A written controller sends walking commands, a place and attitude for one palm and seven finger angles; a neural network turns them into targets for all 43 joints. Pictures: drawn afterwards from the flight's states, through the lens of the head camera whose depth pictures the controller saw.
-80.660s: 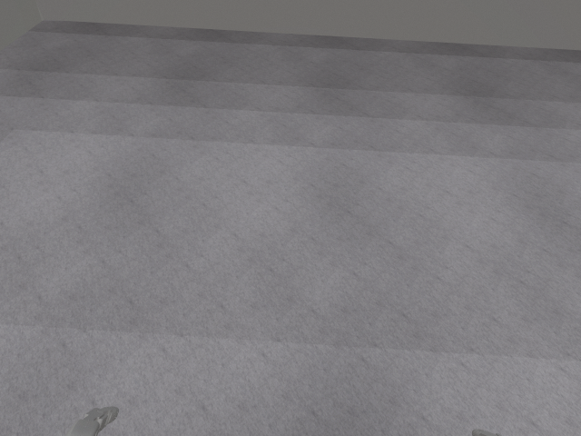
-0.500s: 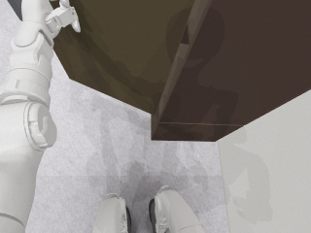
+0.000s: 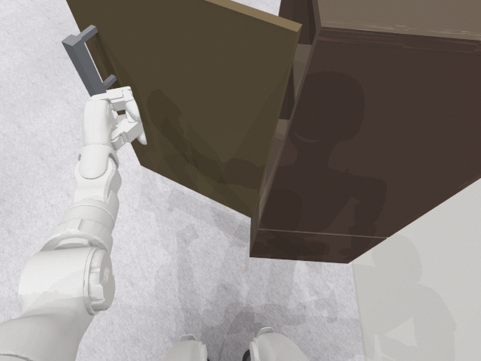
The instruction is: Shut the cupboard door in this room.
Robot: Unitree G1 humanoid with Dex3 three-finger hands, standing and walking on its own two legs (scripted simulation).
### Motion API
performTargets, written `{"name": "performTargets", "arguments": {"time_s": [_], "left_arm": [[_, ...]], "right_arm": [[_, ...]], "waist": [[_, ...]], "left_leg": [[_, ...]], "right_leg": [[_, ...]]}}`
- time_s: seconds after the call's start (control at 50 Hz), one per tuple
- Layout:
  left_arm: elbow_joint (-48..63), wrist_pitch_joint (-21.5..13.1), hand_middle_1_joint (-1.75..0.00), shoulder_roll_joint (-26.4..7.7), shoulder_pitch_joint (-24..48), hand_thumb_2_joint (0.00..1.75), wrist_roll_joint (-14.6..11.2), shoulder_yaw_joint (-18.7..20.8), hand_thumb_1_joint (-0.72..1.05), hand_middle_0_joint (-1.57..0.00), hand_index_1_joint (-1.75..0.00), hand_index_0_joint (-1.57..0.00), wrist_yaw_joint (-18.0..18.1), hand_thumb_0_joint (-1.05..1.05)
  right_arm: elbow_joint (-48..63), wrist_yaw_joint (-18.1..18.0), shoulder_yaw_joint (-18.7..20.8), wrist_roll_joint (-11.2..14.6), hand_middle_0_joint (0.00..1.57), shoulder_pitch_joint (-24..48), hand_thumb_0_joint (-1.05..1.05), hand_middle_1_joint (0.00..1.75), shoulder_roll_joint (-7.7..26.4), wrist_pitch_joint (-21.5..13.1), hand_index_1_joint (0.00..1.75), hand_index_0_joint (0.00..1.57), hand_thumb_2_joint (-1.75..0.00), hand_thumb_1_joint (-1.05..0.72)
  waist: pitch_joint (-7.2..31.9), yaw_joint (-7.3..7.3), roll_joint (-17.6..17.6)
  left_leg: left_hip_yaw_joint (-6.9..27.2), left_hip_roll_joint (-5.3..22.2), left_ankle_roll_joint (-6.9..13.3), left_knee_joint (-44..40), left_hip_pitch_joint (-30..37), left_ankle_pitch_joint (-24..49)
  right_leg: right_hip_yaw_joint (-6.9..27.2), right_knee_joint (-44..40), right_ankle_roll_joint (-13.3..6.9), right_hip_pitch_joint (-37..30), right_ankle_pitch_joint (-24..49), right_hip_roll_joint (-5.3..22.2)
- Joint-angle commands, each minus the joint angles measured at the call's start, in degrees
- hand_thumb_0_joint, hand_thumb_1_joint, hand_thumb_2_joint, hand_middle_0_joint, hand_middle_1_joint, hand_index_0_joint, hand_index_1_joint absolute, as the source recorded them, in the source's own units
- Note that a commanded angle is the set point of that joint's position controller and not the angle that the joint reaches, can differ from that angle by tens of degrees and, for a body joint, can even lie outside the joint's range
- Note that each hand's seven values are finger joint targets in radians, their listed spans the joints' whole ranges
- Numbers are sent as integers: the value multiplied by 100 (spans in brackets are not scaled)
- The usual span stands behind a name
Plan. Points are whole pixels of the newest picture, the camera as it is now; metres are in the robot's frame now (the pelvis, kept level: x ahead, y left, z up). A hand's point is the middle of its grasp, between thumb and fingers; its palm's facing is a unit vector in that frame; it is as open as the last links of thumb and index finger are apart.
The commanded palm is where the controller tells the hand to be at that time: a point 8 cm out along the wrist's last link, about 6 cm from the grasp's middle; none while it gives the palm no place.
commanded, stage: pull the fist back off the door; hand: left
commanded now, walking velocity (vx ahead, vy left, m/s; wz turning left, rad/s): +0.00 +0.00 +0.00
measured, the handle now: (94, 63) +0.64 +0.23 +0.07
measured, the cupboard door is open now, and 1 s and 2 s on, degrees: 67 67 67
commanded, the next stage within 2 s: draw the hand back to the body in 0.26 s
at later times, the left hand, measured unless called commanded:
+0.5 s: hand (140, 138) +0.45 +0.13 +0.08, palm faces +0.05 -1.00 -0.03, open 3.1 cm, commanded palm +0.41 +0.18 +0.09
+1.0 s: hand (57, 213) +0.31 +0.19 +0.14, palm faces +0.08 -0.98 -0.16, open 3.0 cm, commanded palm +0.27 +0.25 +0.16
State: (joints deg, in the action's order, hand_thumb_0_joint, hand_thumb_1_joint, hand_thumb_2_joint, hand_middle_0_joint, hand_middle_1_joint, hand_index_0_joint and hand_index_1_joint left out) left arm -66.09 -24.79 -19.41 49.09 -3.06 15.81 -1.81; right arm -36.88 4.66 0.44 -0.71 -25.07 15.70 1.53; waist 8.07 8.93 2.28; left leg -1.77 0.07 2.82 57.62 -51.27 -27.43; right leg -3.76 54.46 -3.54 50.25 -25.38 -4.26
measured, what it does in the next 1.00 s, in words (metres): stands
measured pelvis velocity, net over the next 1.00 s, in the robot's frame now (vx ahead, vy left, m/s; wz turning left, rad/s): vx -0.01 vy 0.01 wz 0.02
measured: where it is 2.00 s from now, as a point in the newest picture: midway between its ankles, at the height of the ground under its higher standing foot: outside the picture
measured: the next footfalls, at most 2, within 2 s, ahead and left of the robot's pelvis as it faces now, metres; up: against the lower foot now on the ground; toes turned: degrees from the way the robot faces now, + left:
none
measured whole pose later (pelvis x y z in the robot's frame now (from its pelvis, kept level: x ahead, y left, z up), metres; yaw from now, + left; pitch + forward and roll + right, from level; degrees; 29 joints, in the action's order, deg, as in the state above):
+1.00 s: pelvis -0.01 +0.01 +0.05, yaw +1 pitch +3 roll -1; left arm -11.3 -6.1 -16.0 4.2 -7.7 4.5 -1.8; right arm -31.8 -3.2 -1.6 4.6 -10.4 14.3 0.0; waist 3.7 0.0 2.0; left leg -2.1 -2.4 3.8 38.0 -21.7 -19.6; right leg -2.2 36.6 -2.2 21.2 -18.7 -2.5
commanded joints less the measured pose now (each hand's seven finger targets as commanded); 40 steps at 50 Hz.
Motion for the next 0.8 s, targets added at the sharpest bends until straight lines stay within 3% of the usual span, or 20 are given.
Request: {"name": "performTargets", "arguments": {"time_s": [0.0,0.02,0.04,0.08,0.1,0.12,0.16,0.18,0.24,0.32,0.36,0.42,0.46,0.52,0.54,0.56,0.66,0.7,0.74,0.78], "left_arm": [[1474,-390,-150,-250,2486,90,-326,-379,90,-130,-150,-130,-158,0],[1848,-509,-150,-415,2740,90,-360,-272,90,-130,-150,-130,-104,0],[2131,-612,-150,-205,2852,90,-372,-497,90,-130,-150,-130,-86,0],[2693,-860,-150,-231,3112,90,-359,-525,90,-130,-150,-130,60,0],[2739,-911,-150,-221,2996,90,-327,-529,90,-130,-150,-130,143,0],[2661,-909,-150,-139,2954,90,-290,-636,90,-130,-150,-130,211,0],[2152,-800,-150,-241,2508,90,-150,-509,90,-130,-150,-130,332,0],[1834,-685,-150,-248,2483,90,-93,-515,90,-130,-150,-130,393,0],[1276,-382,-150,-582,2317,90,54,-220,90,-130,-150,-130,519,0],[1211,-317,-150,-617,2048,90,-137,15,90,-130,-150,-130,434,0],[1437,-464,-150,-392,2094,90,-177,-163,90,-130,-150,-130,349,0],[2094,-623,-150,-620,1387,90,-223,-3,90,-130,-150,-130,194,0],[2588,-551,-150,-640,823,90,-314,-18,90,-130,-150,-130,77,0],[3171,-217,-150,-737,296,90,-457,-44,90,-130,-150,-130,-94,0],[3404,-94,-150,-565,171,90,-540,-195,90,-130,-150,-130,-148,0],[3632,0,-150,-615,127,90,-609,-166,90,-130,-150,-130,-172,0],[5021,192,-150,-288,-527,90,-875,-549,90,-130,-150,-130,-307,0],[5160,304,-150,-153,-986,90,-891,-714,90,-130,-150,-130,-353,0],[5246,509,-150,-170,-1521,90,-941,-676,90,-130,-150,-130,-412,0],[5185,809,-147,-330,-2018,90,-990,-533,90,-127,-147,-127,-484,0]], "right_arm": [[294,-129,358,63,20,-606,0,30,833,-76,30,20,-90,-90],[266,-167,387,68,20,-598,0,30,844,-98,30,20,-90,-90],[267,-180,388,81,20,-489,0,30,812,-131,30,20,-90,-90],[200,-209,405,67,20,-388,0,30,801,-213,30,20,-90,-90],[173,-212,409,66,20,-351,0,30,794,-237,30,20,-90,-90],[113,-218,404,59,20,-347,0,30,804,-245,30,20,-90,-90],[45,-227,383,60,20,-295,0,30,803,-218,30,20,-90,-90],[42,-235,363,65,20,-255,0,30,805,-189,30,20,-90,-90],[107,-269,304,74,20,-213,0,30,828,-106,30,20,-90,-90],[299,-282,268,56,20,-166,0,30,809,-100,30,20,-90,-90],[348,-265,261,58,20,-111,0,30,760,-137,30,20,-90,-90],[517,-246,305,86,20,-92,0,30,799,-163,30,20,-90,-90],[640,-264,289,152,20,-13,0,30,760,-153,30,20,-90,-90],[746,-337,271,262,20,107,0,30,759,-131,30,20,-90,-90],[802,-364,241,302,20,199,0,30,719,-136,30,20,-90,-90],[811,-407,244,333,20,265,0,30,718,-140,30,20,-90,-90],[908,-527,180,421,20,648,0,30,659,-358,30,20,-90,-90],[906,-547,162,451,20,802,0,30,653,-444,30,20,-90,-90],[942,-557,137,476,20,929,0,30,652,-510,30,20,-90,-90],[1014,-578,102,515,20,1104,0,30,673,-513,30,20,-90,-90]], "waist": [[2171,166,66],[2407,144,152],[2666,138,461],[3174,67,772],[3230,37,790],[3116,112,708],[2753,53,353],[2444,114,187],[2120,41,-19],[2386,-96,-291],[2433,-112,-175],[2871,-387,-105],[2893,-511,-188],[2470,-550,-335],[2304,-529,-352],[2100,-527,-381],[1734,-591,101],[1377,-593,65],[1178,-689,-2],[832,-784,-309]], "left_leg": [[354,-36,-81,-383,1382,1804],[394,-19,-79,-371,1642,1925],[433,-7,-106,-362,1954,2038],[545,29,-157,-295,2518,2437],[591,48,-181,-274,2674,2623],[604,61,-175,-243,2673,2680],[594,61,-174,-325,2307,2421],[547,42,-146,-371,2025,2169],[486,-12,-119,-499,1495,1779],[414,-50,-100,-509,1334,1936],[393,-41,-115,-492,1397,1944],[357,-30,-117,-579,1803,2251],[273,-40,-95,-746,1851,2302],[198,-53,-47,-1004,1805,2044],[181,-53,-29,-1116,1831,1921],[172,-48,-16,-1197,1890,1849],[296,-1,-37,-1589,2669,1907],[335,23,-39,-1739,2779,1753],[365,18,-38,-1883,2799,1692],[340,5,-38,-2049,2656,1429]], "right_leg": [[582,-672,275,-1274,2154,217],[537,-604,270,-1268,2210,201],[500,-558,257,-1151,2211,201],[421,-410,230,-1012,2294,187],[373,-359,216,-941,2339,174],[355,-335,236,-812,2350,172],[330,-354,254,-846,2202,182],[357,-418,275,-843,2106,190],[405,-473,285,-1034,1941,225],[485,-482,275,-1580,2293,235],[478,-460,272,-1529,2293,240],[494,-493,245,-1914,2544,215],[538,-648,269,-2328,2736,220],[601,-947,315,-2689,2643,242],[598,-1076,333,-2721,2533,254],[615,-1202,342,-2747,2447,259],[420,-1438,266,-2693,2195,236],[382,-1573,262,-2565,1942,235],[368,-1661,251,-2671,1863,270],[387,-1825,254,-2809,1615,306]]}}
